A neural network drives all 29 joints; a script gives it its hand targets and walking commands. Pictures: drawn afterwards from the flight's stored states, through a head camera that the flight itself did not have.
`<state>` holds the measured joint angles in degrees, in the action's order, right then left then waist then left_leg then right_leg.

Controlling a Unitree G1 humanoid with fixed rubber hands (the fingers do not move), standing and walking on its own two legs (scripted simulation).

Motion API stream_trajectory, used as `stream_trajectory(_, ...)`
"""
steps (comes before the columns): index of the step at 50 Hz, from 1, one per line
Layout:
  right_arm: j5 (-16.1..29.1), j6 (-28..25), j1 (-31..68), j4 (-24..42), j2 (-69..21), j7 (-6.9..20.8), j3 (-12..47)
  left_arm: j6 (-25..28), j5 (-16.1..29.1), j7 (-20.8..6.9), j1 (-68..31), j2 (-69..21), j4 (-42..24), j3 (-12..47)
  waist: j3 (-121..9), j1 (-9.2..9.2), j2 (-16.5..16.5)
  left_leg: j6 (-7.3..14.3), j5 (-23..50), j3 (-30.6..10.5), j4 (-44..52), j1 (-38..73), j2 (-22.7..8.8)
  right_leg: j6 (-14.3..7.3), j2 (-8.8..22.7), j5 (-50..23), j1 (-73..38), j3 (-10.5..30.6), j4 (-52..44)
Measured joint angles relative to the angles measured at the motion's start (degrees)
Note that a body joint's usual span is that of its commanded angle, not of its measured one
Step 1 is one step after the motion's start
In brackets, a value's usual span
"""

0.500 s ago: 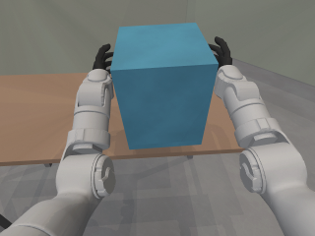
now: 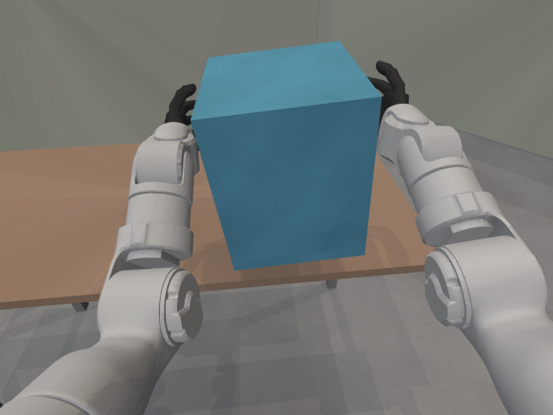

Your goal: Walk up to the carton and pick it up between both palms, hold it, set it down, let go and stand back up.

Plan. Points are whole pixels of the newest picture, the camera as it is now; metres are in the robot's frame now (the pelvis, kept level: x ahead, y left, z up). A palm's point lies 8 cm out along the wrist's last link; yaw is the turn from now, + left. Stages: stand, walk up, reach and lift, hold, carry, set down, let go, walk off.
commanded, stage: reach and lift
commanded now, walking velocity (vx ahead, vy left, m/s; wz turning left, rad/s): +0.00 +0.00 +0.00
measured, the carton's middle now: (286, 156) +0.41 +0.00 +0.22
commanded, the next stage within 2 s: hold in 0.50 s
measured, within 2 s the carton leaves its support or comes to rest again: neither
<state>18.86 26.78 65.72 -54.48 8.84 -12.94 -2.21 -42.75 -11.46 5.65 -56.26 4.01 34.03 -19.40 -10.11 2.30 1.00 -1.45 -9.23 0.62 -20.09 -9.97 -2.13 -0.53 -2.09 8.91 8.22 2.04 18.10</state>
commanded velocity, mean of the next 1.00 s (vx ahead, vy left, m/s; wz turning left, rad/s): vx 0.00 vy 0.00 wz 0.00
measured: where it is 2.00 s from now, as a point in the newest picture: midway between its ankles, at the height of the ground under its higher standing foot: outside the picture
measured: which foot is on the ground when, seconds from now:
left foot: down 0.00-1.00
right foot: down 0.00-1.00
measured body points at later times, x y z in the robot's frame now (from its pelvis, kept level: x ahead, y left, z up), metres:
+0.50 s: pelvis +0.00 +0.00 +0.00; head -0.08 +0.00 +0.44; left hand +0.40 +0.15 +0.29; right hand +0.40 -0.14 +0.31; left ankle +0.02 +0.13 -0.75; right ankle +0.01 -0.11 -0.75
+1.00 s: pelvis +0.00 +0.00 +0.00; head -0.10 +0.00 +0.44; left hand +0.38 +0.15 +0.32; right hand +0.39 -0.14 +0.34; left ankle +0.02 +0.13 -0.75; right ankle +0.01 -0.11 -0.75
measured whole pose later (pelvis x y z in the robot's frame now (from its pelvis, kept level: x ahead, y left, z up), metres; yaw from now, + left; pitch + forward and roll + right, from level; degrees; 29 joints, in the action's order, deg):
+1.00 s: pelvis +0.00 +0.00 +0.00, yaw +0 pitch -1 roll -1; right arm 22.3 35.5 70.3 -53.2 11.7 -14.8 -0.1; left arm -49.9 -11.4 4.6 -60.5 4.8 33.1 -19.4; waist -13.3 2.3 1.7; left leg -1.4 -9.3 0.5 -20.5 -10.0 -2.1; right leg -0.5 -2.1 8.8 8.0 2.0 18.1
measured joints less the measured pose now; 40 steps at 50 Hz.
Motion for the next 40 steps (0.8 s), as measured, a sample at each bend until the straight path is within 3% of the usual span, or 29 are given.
stream_trajectory(40, 3.1, 6.9, 2.8, 0.7, 2.0, -1.6, 2.1, -5.8, 0.0, -0.9, -2.5, 0.5, -0.5, 0.0, -2.5, 0.00, 0.7, 0.0, -0.1, -0.1, -0.3, 0.0, 0.0, 0.0, 0.0, 0.0, -0.2, 0.0, 0.0)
